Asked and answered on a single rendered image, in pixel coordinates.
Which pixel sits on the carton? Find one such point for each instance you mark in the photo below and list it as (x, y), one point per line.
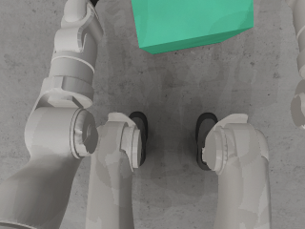
(173, 25)

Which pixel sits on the robot right forearm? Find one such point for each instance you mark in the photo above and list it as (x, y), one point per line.
(298, 10)

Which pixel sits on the left robot foot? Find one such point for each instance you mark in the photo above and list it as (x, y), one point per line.
(142, 124)

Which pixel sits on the left robot upper arm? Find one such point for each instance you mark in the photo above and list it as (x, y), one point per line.
(37, 196)

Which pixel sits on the left robot shin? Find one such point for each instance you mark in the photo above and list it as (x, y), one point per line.
(118, 117)

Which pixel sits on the robot left forearm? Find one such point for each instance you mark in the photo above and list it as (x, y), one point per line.
(73, 60)

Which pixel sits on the right robot upper arm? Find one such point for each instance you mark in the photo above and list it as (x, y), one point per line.
(298, 105)

